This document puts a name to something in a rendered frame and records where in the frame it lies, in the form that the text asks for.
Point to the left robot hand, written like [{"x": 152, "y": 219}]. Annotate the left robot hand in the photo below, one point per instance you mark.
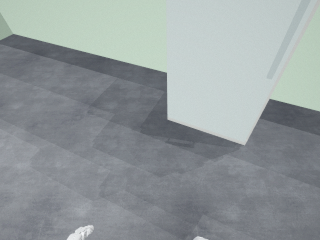
[{"x": 81, "y": 233}]

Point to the fridge door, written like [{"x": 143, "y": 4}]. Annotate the fridge door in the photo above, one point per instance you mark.
[{"x": 219, "y": 53}]

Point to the handle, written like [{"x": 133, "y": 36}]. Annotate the handle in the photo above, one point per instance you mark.
[{"x": 288, "y": 37}]

